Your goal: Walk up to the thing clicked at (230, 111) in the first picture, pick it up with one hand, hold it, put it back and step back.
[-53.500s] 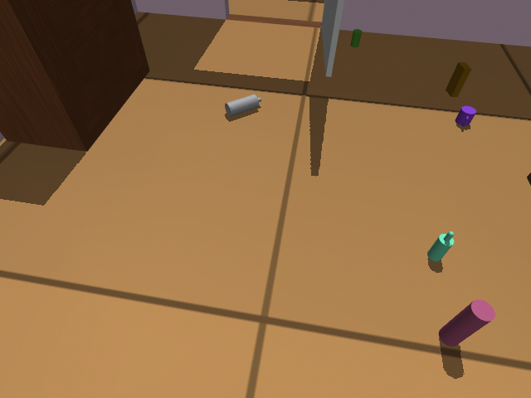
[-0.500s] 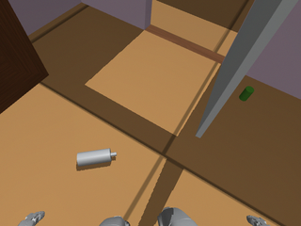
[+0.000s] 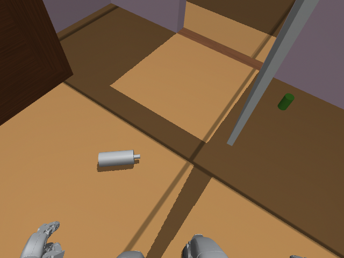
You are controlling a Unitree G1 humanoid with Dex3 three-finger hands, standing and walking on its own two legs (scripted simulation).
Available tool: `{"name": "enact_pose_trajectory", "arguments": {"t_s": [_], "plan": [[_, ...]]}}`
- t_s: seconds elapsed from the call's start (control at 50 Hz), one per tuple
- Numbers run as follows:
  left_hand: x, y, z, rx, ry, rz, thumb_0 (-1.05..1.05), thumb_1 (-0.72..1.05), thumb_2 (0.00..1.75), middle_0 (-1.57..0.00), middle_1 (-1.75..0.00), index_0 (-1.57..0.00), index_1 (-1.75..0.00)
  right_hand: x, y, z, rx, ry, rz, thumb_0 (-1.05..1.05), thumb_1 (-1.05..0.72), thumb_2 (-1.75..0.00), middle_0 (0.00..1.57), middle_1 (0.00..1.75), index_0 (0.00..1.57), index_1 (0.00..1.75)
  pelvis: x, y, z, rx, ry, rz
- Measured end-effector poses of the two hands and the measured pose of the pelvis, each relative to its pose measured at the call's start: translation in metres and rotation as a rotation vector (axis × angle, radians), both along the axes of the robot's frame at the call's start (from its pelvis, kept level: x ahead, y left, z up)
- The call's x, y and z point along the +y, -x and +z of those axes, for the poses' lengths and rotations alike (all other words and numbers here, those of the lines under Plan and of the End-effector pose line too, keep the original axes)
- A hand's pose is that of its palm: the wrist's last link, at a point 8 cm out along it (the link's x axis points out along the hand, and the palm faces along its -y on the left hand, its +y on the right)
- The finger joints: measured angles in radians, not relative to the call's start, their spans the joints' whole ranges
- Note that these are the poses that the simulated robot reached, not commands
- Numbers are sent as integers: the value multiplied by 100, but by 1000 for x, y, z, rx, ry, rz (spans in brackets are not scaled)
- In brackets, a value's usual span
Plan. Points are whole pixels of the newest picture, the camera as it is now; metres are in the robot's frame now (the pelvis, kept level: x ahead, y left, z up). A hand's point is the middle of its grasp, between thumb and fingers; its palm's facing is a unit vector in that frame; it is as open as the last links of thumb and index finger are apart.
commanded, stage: step back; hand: left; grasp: from above
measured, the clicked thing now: (120, 157) +0.67 +0.27 -0.71
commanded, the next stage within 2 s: none
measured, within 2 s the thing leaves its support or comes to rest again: neither
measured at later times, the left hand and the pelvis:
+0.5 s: hand out of the picture -0.09 +0.22 -0.13, palm faces -0.04 -0.91 -0.41, open 7.4 cm; pelvis -0.17 -0.05 +0.01, yaw -2 degrees
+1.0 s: hand out of the picture -0.26 +0.21 -0.15, palm faces -0.03 -0.92 -0.39, open 7.4 cm; pelvis -0.34 -0.06 +0.00, yaw -2 degrees
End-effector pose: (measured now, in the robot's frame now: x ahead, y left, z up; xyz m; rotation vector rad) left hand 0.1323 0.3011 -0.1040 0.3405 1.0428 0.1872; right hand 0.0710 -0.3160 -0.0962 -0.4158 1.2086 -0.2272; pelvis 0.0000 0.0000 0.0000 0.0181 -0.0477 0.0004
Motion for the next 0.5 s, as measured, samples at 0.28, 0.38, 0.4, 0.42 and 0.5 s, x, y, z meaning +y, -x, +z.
{"name": "enact_pose_trajectory", "arguments": {"t_s": [0.28,0.38,0.4,0.42,0.5], "plan": [[-6,124,-3,137,-37,4,1,90,90,-20,-30,-20,-30,-22,65,13,-130,8,4,1,-90,-89,20,30,21,30,-24,92,3,14,37,-68],[-28,178,-1,153,-54,4,1,90,90,-20,-30,-20,-30,-48,97,-6,-146,-11,-17,1,-90,-89,20,30,21,30,-41,134,-6,-3,60,-60],[-32,189,2,156,-51,7,1,90,90,-20,-30,-20,-30,-50,106,-6,-134,-16,-28,1,-90,-89,20,30,21,30,-44,140,-4,-2,40,-63],[-36,200,6,157,-48,14,1,90,90,-20,-30,-20,-30,-51,115,-6,-122,-21,-33,1,-90,-89,20,30,21,30,-45,145,-1,0,22,-64],[-42,228,16,153,-56,35,1,90,90,-21,-30,-21,-30,-53,154,-6,-76,-35,-30,1,-91,-89,20,30,21,30,-48,168,7,10,-8,-40]]}}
